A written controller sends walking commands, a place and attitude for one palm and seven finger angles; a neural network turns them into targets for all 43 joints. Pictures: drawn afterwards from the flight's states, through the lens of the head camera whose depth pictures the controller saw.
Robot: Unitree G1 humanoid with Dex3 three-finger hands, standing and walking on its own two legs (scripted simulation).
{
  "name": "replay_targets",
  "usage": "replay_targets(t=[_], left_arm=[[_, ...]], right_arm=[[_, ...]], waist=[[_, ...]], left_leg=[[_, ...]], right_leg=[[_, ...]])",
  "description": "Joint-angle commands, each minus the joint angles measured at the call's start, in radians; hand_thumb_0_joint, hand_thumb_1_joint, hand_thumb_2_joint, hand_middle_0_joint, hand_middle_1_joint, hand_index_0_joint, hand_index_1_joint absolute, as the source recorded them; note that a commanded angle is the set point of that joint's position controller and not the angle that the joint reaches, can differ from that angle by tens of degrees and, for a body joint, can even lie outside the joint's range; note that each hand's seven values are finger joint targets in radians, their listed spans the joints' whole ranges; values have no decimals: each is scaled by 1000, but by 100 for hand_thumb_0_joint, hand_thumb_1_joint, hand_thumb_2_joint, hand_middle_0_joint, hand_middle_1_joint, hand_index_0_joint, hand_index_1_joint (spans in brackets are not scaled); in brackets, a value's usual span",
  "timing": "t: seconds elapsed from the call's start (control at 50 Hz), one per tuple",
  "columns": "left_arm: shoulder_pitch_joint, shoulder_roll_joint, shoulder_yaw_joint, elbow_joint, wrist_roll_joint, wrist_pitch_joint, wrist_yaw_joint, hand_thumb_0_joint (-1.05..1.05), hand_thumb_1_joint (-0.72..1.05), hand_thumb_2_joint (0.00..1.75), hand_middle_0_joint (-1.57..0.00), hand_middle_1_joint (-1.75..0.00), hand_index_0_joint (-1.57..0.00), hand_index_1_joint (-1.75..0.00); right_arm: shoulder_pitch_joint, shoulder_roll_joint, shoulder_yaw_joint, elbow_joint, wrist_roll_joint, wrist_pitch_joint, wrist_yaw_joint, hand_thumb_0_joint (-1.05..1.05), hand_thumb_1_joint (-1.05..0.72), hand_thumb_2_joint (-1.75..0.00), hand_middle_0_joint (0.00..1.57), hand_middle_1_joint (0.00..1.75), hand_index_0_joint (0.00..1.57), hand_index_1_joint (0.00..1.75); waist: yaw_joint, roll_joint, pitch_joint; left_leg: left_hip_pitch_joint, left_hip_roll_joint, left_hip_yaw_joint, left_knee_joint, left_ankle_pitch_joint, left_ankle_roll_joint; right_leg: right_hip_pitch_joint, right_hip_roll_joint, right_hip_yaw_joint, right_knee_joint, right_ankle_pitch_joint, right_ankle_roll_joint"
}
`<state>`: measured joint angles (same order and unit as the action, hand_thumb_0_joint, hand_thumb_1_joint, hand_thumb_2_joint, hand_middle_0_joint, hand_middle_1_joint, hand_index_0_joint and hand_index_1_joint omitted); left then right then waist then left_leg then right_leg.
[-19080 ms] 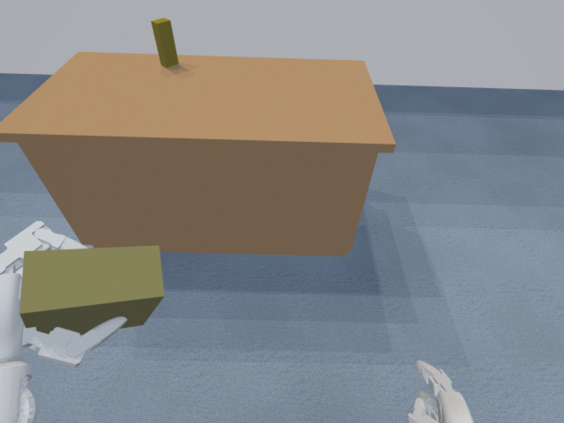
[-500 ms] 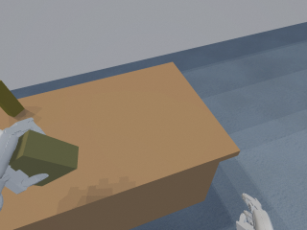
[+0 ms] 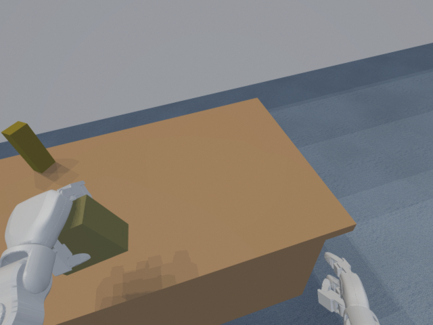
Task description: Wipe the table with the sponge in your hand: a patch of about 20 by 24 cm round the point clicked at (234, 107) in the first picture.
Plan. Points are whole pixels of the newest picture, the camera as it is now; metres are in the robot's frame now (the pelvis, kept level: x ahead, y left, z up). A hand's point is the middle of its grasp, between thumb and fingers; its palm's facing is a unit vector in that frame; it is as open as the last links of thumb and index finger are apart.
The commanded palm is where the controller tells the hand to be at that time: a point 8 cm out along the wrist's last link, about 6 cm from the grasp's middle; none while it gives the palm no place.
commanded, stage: turn the palm down, sponge in hand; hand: left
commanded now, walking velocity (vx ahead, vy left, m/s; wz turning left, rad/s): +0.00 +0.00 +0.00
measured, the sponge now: (83, 241) +0.21 +0.28 +0.07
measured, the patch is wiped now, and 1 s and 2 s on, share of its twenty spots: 0.00 0.00 0.00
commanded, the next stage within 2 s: move the sponge above the wiping area in 0.82 s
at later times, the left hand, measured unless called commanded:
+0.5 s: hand (69, 222) +0.23 +0.30 +0.10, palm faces +0.02 -0.08 -1.00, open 9.8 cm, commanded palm +0.20 +0.29 +0.16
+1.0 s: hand (69, 225) +0.23 +0.30 +0.10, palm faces +0.01 -0.09 -1.00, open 9.8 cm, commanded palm +0.20 +0.29 +0.16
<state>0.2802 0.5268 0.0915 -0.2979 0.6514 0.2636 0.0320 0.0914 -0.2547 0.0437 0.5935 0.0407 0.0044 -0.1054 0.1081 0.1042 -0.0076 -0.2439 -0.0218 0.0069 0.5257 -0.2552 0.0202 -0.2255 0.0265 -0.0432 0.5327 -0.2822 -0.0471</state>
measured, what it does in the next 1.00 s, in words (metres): stands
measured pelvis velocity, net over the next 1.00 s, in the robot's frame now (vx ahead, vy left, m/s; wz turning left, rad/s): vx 0.01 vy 0.01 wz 0.00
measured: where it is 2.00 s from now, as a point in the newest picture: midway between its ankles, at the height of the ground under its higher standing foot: outside the picture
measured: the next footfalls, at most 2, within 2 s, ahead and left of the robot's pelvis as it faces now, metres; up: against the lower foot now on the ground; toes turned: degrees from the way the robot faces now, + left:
none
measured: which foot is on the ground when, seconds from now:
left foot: down 0.00-1.00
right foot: down 0.00-1.00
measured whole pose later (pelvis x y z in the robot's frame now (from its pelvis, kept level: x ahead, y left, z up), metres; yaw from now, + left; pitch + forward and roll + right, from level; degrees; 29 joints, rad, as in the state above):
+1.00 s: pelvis +0.01 +0.01 +0.01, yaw +0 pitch -3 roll +0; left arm 0.14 0.48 -0.04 -0.16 0.90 0.38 0.00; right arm 0.00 -0.26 0.04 0.69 0.04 0.04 -0.05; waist 0.14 0.11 0.02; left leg -0.14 -0.03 0.01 0.40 -0.20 0.03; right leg -0.12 0.02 -0.03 0.40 -0.23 -0.04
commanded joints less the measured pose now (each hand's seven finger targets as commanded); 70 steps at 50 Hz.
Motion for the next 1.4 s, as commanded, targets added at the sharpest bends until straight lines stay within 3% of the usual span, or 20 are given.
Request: replay_targets(t=[0.0, 0.22, 0.4, 0.42, 0.6, 0.62, 0.7, 0.72, 0.76, 0.9, 0.92, 1.0, 1.06, 1.1, 1.12, 1.2, 1.22, 1.3, 1.32, 1.38], left_arm=[[-224, 255, 165, -216, 92, -17, 49, 0, 10, 130, -120, -160, -120, -160], [-286, 166, 36, -121, 202, 71, 31, 0, 10, 130, -120, -160, -120, -160], [-351, 235, 67, -97, 291, 113, 23, 0, 10, 130, -120, -160, -120, -160], [-326, 157, 5, -74, 275, 118, 19, 0, 10, 130, -120, -160, -120, -160], [-356, 221, 55, -99, 282, 111, 19, 0, 10, 130, -120, -160, -120, -160], [-346, 164, 5, -87, 282, 112, 16, 0, 10, 130, -120, -160, -120, -160], [-375, 225, 54, -103, 289, 113, 22, 0, 10, 130, -120, -160, -120, -160], [-350, 156, -1, -97, 281, 113, 21, 0, 10, 130, -120, -160, -120, -160], [-337, 176, 12, -52, 283, 118, 13, 0, 10, 130, -120, -160, -120, -160], [-376, 219, 48, -90, 286, 111, 16, 0, 10, 130, -120, -160, -120, -160], [-330, 152, -2, -70, 276, 111, 15, 0, 10, 130, -120, -160, -120, -160], [-385, 215, 45, -16, 283, 114, 17, 0, 10, 130, -120, -160, -120, -160], [-401, 165, -8, -5, 287, 96, 12, 0, 10, 130, -120, -160, -120, -160], [-429, 195, 16, -33, 294, 84, 19, 0, 10, 130, -120, -160, -120, -160], [-414, 144, -24, -26, 291, 77, 20, 0, 10, 130, -120, -160, -120, -160], [-360, 218, 60, -34, 300, 72, 38, 0, 10, 130, -120, -160, -120, -160], [-330, 159, 15, -31, 298, 74, 39, 0, 10, 130, -120, -160, -120, -160], [-306, 213, 71, 1, 289, 103, 53, 0, 10, 130, -120, -160, -120, -160], [-308, 153, 19, 15, 279, 106, 52, 0, 10, 130, -120, -160, -120, -160], [-358, 176, 22, 40, 286, 97, 50, 0, 10, 130, -120, -160, -120, -160]], right_arm=[[-203, -95, -34, -151, -12, -50, -8, 0, -90, -90, 20, 30, 20, 30], [-256, -92, -29, -116, -13, -29, 20, 0, -90, -90, 20, 30, 20, 30], [-311, -98, -27, -89, -16, -15, 45, 0, -90, -90, 20, 30, 20, 30], [-294, -87, -29, -97, -13, -15, 45, 0, -90, -90, 20, 30, 20, 30], [-322, -96, -30, -89, -12, -20, 45, 0, -90, -90, 20, 30, 20, 30], [-308, -90, -31, -90, -11, -20, 45, 0, -90, -90, 20, 30, 20, 30], [-331, -98, -31, -85, -11, -19, 44, 0, -90, -90, 20, 30, 20, 30], [-311, -87, -33, -90, -9, -23, 45, 0, -90, -90, 20, 30, 20, 30], [-306, -95, -32, -81, -9, -20, 46, 0, -90, -90, 20, 30, 20, 30], [-329, -98, -31, -80, -10, -24, 41, 0, -90, -90, 20, 30, 20, 30], [-312, -88, -33, -88, -9, -28, 41, 0, -90, -90, 20, 30, 20, 30], [-316, -101, -30, -70, -6, -23, 35, 0, -90, -90, 20, 30, 20, 30], [-305, -96, -34, -71, -7, -29, 32, 0, -90, -90, 20, 30, 20, 30], [-314, -97, -34, -70, -10, -35, 30, 0, -90, -90, 20, 30, 20, 30], [-298, -90, -37, -75, -9, -41, 31, 0, -90, -90, 20, 30, 20, 30], [-303, -102, -42, -67, -15, -36, 39, 0, -90, -90, 20, 30, 20, 30], [-292, -93, -43, -75, -14, -37, 42, 0, -90, -90, 20, 30, 20, 30], [-307, -109, -41, -66, -11, -24, 46, 0, -90, -90, 20, 30, 20, 30], [-291, -99, -42, -72, -5, -23, 45, 0, -90, -90, 20, 30, 20, 30], [-285, -105, -48, -65, -2, -27, 34, 0, -90, -90, 20, 30, 20, 30]], waist=[[10, -10, -148], [11, -16, -163], [36, -11, -181], [22, -35, -169], [33, -14, -171], [24, -16, -176], [37, -2, -178], [24, 2, -185], [28, -51, -168], [31, -34, -172], [25, -38, -172], [21, -37, -137], [17, -41, -158], [22, -18, -180], [13, -21, -188], [39, -16, -210], [30, -28, -204], [36, -52, -158], [18, -53, -152], [15, -70, -159]], left_leg=[[103, 15, -82, -102, 173, 13], [139, 12, -92, -143, 255, 15], [161, 4, -117, -152, 316, 14], [153, 6, -105, -150, 310, 18], [172, 1, -121, -156, 300, 17], [171, 2, -113, -156, 299, 18], [182, 1, -128, -165, 294, 15], [178, 4, -115, -160, 302, 17], [172, 1, -119, -161, 303, 15], [179, -4, -122, -164, 273, 18], [172, -3, -109, -158, 275, 21], [158, -5, -116, -168, 229, 17], [174, -10, -110, -159, 246, 20], [189, -9, -117, -160, 243, 20], [186, -7, -106, -152, 259, 23], [182, -10, -115, -153, 299, 16], [175, -6, -104, -147, 319, 17], [153, -11, -112, -150, 290, 13], [138, -5, -102, -155, 261, 16], [149, -10, -102, -150, 246, 19]], right_leg=[[26, -15, 120, -138, 111, -18], [100, -19, 107, -167, 185, -30], [131, -16, 159, -178, 235, -45], [131, -21, 126, -177, 234, -37], [128, -16, 167, -190, 230, -45], [127, -20, 136, -187, 224, -39], [128, -13, 169, -193, 215, -47], [136, -19, 133, -184, 220, -41], [122, -23, 141, -195, 230, -36], [128, -12, 177, -200, 210, -44], [133, -20, 143, -195, 213, -37], [103, -13, 172, -212, 167, -42], [100, -20, 150, -210, 183, -35], [104, -11, 172, -207, 181, -42], [108, -15, 143, -200, 199, -37], [141, -14, 174, -188, 255, -47], [139, -19, 142, -179, 273, -41], [123, -15, 178, -190, 267, -44], [116, -21, 143, -191, 227, -34], [102, -22, 149, -198, 209, -30]])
